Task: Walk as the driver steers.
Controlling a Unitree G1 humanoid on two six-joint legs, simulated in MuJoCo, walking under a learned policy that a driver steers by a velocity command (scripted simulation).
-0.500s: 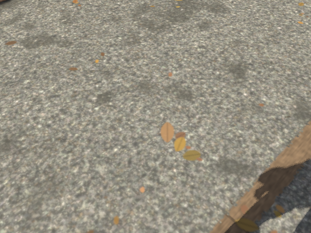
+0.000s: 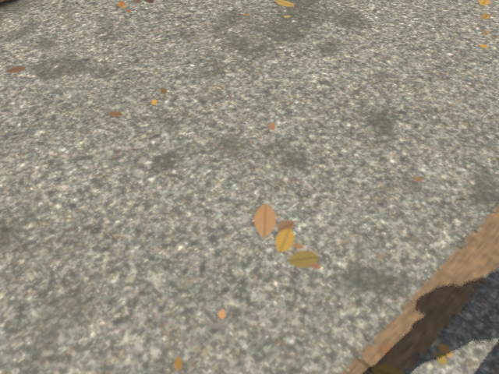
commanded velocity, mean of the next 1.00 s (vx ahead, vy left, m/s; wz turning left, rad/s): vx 0.00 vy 0.00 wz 0.00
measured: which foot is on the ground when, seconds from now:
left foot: down 0.00-1.00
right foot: down 0.00-1.00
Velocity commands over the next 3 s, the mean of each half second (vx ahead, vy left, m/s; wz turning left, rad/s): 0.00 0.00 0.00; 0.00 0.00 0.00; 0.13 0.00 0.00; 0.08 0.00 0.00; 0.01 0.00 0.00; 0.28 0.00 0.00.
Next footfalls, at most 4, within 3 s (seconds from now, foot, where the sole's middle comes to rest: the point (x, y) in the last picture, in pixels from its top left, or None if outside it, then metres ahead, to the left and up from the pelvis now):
1.76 right None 0.23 -0.09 -0.77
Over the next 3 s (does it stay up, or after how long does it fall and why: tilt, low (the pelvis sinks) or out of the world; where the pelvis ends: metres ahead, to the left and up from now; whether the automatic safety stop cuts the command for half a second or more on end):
stays up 0.25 -0.04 0.02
